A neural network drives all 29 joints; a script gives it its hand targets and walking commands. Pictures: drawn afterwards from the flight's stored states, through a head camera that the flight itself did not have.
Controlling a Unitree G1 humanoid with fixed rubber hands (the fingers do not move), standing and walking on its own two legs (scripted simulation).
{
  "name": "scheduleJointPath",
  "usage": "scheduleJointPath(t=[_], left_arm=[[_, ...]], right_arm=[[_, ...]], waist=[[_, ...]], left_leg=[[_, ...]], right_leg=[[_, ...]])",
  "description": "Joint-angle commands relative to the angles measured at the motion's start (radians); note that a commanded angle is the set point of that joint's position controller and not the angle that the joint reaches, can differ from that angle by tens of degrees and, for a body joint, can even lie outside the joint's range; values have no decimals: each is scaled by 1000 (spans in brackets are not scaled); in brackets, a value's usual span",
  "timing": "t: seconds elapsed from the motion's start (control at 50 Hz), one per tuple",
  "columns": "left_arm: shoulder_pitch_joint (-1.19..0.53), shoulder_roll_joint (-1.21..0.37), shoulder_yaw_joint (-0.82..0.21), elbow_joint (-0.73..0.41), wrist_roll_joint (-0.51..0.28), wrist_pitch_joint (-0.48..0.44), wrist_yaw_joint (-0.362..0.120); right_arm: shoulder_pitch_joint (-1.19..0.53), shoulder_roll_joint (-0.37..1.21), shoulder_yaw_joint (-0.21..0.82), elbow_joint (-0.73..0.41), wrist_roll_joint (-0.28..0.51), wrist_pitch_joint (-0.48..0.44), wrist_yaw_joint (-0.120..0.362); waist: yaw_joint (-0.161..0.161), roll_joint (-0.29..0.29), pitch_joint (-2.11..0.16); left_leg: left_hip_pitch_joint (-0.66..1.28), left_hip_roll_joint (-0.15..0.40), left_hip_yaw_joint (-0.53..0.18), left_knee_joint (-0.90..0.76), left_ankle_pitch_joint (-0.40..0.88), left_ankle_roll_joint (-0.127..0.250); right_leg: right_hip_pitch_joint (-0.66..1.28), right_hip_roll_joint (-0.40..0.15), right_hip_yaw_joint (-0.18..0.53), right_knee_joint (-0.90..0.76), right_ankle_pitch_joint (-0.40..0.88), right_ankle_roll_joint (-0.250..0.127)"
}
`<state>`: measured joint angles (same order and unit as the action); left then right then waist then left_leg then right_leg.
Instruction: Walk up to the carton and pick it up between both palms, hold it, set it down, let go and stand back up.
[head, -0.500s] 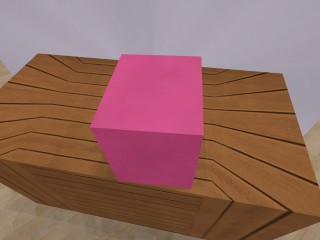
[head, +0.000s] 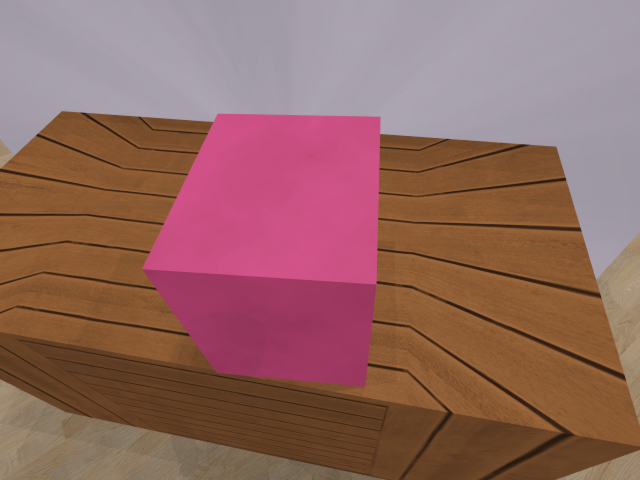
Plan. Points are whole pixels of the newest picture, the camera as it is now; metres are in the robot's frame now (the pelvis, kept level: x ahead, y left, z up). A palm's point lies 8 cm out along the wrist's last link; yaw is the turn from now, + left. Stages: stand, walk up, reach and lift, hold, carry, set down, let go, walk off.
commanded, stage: stand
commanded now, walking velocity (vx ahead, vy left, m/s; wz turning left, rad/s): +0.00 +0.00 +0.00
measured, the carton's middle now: (293, 253) +0.40 +0.06 +0.04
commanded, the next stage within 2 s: none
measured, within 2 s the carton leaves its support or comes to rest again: neither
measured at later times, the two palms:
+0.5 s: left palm out of the picture -0.06 +0.20 -0.14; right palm out of the picture -0.04 -0.20 -0.15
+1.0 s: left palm out of the picture -0.06 +0.22 -0.14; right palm out of the picture -0.04 -0.20 -0.15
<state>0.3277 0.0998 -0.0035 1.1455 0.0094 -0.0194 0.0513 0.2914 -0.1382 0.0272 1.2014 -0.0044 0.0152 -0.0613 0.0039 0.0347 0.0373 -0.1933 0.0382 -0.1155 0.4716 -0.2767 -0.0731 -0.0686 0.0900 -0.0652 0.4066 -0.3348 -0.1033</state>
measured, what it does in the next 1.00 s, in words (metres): stands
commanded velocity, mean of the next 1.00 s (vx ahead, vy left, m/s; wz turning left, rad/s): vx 0.00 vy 0.00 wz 0.00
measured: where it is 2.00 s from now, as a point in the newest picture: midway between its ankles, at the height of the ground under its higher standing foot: outside the picture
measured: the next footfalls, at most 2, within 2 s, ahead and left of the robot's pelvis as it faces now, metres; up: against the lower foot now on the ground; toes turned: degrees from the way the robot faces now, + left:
none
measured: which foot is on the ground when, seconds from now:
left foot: down 0.00-1.00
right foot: down 0.00-1.00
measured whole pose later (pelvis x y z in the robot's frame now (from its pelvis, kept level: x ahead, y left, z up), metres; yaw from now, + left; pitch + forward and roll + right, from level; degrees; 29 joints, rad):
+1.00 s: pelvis -0.01 +0.01 +0.00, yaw +0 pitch -1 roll +0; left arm 0.38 0.13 0.00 1.13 0.01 -0.02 0.05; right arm 0.31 -0.12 0.02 1.20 -0.01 0.01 -0.06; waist 0.01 0.01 0.02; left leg -0.19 0.03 -0.12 0.47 -0.27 -0.07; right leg -0.06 0.08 -0.07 0.41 -0.33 -0.10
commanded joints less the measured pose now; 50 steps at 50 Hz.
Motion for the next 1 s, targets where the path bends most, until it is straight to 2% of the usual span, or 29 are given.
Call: scheduleJointPath(t=[0.0,0.04,0.06,0.08,0.16,0.2,0.22,0.26,0.28,0.3,0.36,0.4,0.44,0.46,0.48,0.52,0.58,0.6,0.62,0.64,0.66,0.68,0.7,0.74,0.8,0.82,0.84,0.86,0.98], left_arm=[[131,106,15,14,1,3,5],[143,89,13,2,3,3,12],[134,71,8,8,-2,0,9],[111,115,14,-13,-5,0,5],[112,118,20,-5,7,5,0],[175,99,5,18,1,0,6],[108,91,2,0,-2,-4,-2],[143,121,11,2,-1,-4,1],[141,125,10,3,-3,0,-1],[104,122,3,-15,1,-7,-1],[103,94,2,-13,6,-1,-4],[200,84,0,21,1,-3,-2],[193,95,1,7,9,0,-7],[151,101,2,2,-1,1,-4],[147,84,-5,-1,7,7,-2],[151,118,9,-12,-2,0,-6],[163,93,3,-6,-6,-13,2],[157,93,5,-9,-1,-14,-1],[186,106,8,-3,-4,-11,6],[190,88,4,7,-1,-7,4],[165,116,15,-8,3,-1,3],[190,104,10,-2,-2,2,6],[144,105,7,-7,5,1,5],[165,123,15,-13,3,-2,0],[145,134,15,-22,-3,-9,-2],[167,147,16,-22,0,-7,-2],[135,125,13,-29,0,-7,-2],[188,120,16,-17,6,-3,3],[159,69,2,-12,0,-4,0]], right_arm=[[100,-62,-1,-7,-1,-6,-3],[83,-108,-13,-11,-2,-6,-8],[71,-76,-9,-5,2,0,-10],[124,-49,-3,2,2,3,-9],[68,-35,1,3,1,11,-4],[67,-60,-5,-6,6,14,-5],[82,-75,-7,-9,7,4,-6],[73,-69,-6,-2,-1,-2,3],[74,-56,-1,4,8,6,-2],[62,-32,1,-7,7,6,-1],[103,-28,-3,7,2,12,-5],[115,-61,-4,17,3,6,-1],[133,-24,1,20,2,7,6],[104,-13,11,-1,-4,-1,7],[74,-44,4,-3,-7,3,4],[85,-23,9,-5,-1,1,8],[103,-14,1,-15,3,-6,4],[139,-55,-3,-6,4,-12,-1],[100,-57,-10,-13,-5,-15,1],[95,-48,-2,-14,0,-12,4],[92,-17,-2,-15,-5,-11,1],[93,-68,-13,-16,-1,-12,-2],[110,-22,-2,-9,5,-9,-5],[101,-9,5,-11,-4,1,-6],[110,-60,-4,-4,0,10,2],[50,-55,-5,-7,-1,13,0],[110,-51,-7,-10,7,7,5],[117,-35,-7,5,-2,1,-3],[109,-55,-16,1,-1,-2,8]], waist=[[-9,-102,33],[3,-81,44],[11,-91,6],[-17,-27,25],[9,-16,78],[23,-78,58],[-15,-78,8],[1,-12,37],[10,-79,52],[-14,-72,61],[-17,-18,88],[18,-48,90],[6,10,53],[-1,-43,107],[10,-32,121],[14,-34,41],[9,-47,1],[-5,-24,-35],[21,5,-16],[19,-1,39],[12,-69,40],[19,-42,72],[-4,-84,35],[7,-5,122],[-5,-15,82],[23,-9,134],[-23,-42,39],[8,-42,39],[2,-26,99]], left_leg=[[-45,39,27,-14,273,64],[-79,30,44,8,224,61],[-47,29,47,6,182,54],[-52,28,44,-2,237,59],[-50,32,25,-24,217,54],[-57,17,45,3,153,40],[-25,31,42,-9,197,48],[-41,31,28,-14,237,53],[-51,25,31,0,173,48],[-46,37,25,-22,197,44],[-8,36,8,-40,221,58],[-17,39,7,-46,231,57],[-7,30,20,-36,216,61],[-39,43,2,-53,226,64],[-51,38,8,-48,198,66],[-14,32,13,-42,256,67],[-21,17,34,-26,236,51],[-21,31,35,-18,310,67],[-25,32,27,-12,297,71],[-43,36,12,-24,262,66],[-21,38,27,-27,287,64],[-43,27,26,-13,248,66],[-46,33,23,-19,211,58],[-35,32,24,-28,225,60],[-65,29,16,-40,231,68],[-63,28,25,-33,214,56],[-30,29,16,-39,240,62],[-21,29,33,-28,236,55],[-61,29,19,-33,250,66]], right_leg=[[17,-203,77,-29,682,15],[53,-229,122,-37,811,42],[35,-254,129,-46,773,32],[52,-216,96,-17,744,14],[-37,-179,100,-89,439,22],[-4,-224,147,-89,657,77],[-2,-204,120,-67,612,37],[-4,-189,103,-69,568,33],[-9,-206,131,-99,558,52],[-11,-198,102,-74,620,38],[-51,-177,110,-92,419,15],[-53,-181,117,-90,437,35],[-33,-180,125,-76,404,24],[-91,-162,100,-80,312,20],[-87,-175,113,-100,281,17],[-52,-161,85,-85,341,28],[11,-205,124,-62,617,47],[63,-187,95,-24,599,14],[46,-194,99,-31,577,19],[0,-190,112,-52,501,18],[-6,-183,89,-43,505,13],[-17,-205,122,-59,579,44],[15,-205,106,-48,557,26],[-68,-196,119,-68,468,28],[-44,-179,100,-83,405,26],[-90,-198,136,-113,401,51],[-21,-189,99,-87,429,19],[-5,-183,97,-65,472,33],[-38,-180,85,-67,420,20]])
